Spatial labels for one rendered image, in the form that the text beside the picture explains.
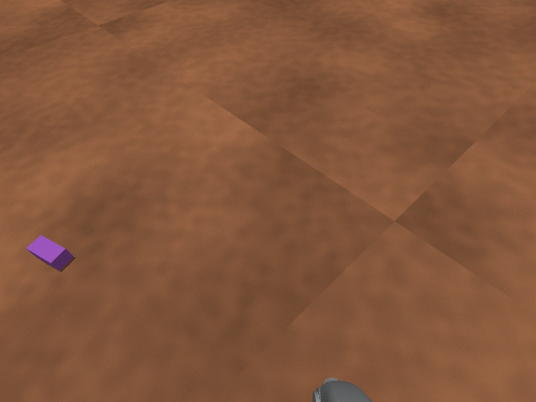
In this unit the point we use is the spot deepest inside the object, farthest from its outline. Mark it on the carton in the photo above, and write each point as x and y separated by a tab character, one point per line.
50	252

